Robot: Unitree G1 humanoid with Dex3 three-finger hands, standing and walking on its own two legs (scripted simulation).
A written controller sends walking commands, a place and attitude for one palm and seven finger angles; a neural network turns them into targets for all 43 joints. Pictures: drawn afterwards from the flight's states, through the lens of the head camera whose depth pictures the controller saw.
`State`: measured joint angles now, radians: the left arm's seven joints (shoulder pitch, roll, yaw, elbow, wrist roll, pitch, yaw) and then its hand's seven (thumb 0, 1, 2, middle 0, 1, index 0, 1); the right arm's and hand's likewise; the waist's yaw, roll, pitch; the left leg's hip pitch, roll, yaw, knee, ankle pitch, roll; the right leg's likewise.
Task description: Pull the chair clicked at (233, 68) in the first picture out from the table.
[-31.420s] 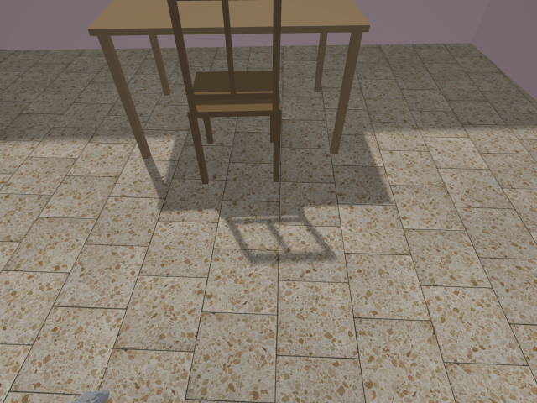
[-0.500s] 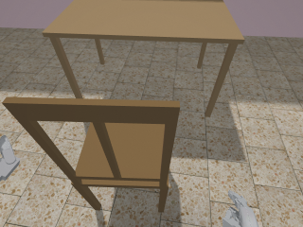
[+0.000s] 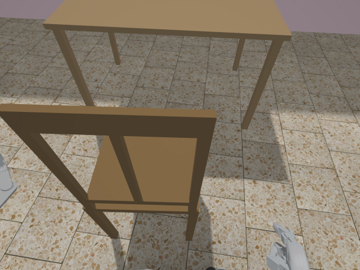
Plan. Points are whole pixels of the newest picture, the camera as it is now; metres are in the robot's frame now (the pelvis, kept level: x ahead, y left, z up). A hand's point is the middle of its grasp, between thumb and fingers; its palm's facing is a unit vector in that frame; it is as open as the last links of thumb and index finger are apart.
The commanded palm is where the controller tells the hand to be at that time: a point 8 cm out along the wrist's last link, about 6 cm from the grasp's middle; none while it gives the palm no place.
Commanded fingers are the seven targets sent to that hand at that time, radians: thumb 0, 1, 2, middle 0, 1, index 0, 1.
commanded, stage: step back with the hand held close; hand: left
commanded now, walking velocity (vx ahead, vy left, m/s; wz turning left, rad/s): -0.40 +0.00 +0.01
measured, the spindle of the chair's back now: (129, 173) +0.35 +0.16 -0.05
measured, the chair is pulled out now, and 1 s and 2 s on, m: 0.56 0.56 0.56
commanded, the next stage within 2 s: stop stepping back and stand still in 1.16 s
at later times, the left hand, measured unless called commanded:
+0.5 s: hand out of the picture +0.19 +0.28 +0.18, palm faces +0.48 -0.71 -0.51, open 7.4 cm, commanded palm +0.12 +0.30 +0.19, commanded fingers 0.00 0.90 0.90 -0.20 -0.30 -0.20 -0.30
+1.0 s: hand out of the picture +0.13 +0.25 +0.18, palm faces +0.43 -0.77 -0.47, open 7.4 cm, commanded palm +0.07 +0.29 +0.19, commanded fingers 0.00 0.90 0.90 -0.20 -0.30 -0.20 -0.30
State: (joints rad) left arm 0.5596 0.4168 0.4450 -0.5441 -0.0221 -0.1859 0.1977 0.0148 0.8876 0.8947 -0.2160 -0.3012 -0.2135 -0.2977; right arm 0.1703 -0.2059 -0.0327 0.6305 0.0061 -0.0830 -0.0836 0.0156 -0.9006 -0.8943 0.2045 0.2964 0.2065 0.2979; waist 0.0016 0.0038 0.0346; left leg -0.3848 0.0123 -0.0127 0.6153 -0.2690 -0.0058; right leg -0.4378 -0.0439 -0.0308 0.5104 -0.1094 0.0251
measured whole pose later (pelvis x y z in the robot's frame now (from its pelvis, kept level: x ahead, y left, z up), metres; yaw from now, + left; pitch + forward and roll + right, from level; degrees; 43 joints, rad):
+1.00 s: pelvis -0.07 -0.01 +0.00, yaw -1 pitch +2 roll -3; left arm 0.53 0.42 0.46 -0.54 -0.04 -0.27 0.15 0.02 0.89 0.90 -0.21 -0.30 -0.21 -0.30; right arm 0.16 -0.18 -0.01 0.67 -0.02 -0.20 -0.06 0.01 -0.90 -0.89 0.20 0.30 0.21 0.30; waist 0.03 0.02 0.05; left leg -0.49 0.09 -0.04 0.60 -0.15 -0.03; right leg -0.26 0.04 -0.02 0.53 -0.30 0.01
